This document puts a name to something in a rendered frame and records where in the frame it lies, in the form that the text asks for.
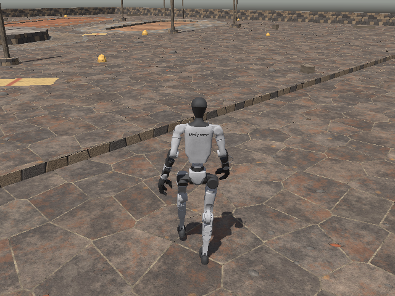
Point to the left robot forearm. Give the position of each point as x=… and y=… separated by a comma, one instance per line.
x=167, y=166

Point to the left robot thigh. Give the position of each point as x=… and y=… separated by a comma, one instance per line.
x=182, y=183

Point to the right robot forearm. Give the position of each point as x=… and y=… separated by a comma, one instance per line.
x=225, y=162

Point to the robot left shin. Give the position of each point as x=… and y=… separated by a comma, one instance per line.
x=181, y=211

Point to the right robot hand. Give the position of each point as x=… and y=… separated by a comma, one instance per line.
x=221, y=170

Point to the robot right upper arm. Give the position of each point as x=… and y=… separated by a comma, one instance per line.
x=220, y=139

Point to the left robot hand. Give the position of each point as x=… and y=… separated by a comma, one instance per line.
x=162, y=187

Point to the robot left upper arm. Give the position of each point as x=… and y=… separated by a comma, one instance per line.
x=176, y=138

